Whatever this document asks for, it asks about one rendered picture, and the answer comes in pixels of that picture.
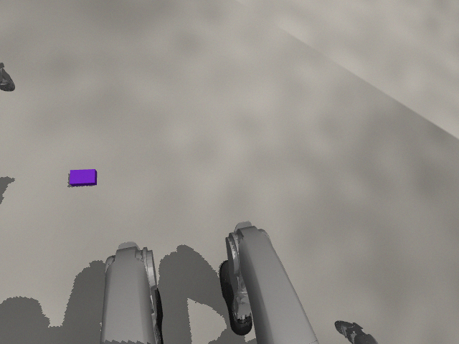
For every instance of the right robot hand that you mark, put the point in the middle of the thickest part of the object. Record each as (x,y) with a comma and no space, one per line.
(354,333)

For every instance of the left robot hand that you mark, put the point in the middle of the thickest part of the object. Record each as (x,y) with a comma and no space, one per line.
(6,83)

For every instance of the right robot foot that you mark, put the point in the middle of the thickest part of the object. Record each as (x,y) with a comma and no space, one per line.
(238,326)

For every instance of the small box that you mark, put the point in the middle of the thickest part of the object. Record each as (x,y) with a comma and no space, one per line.
(87,177)

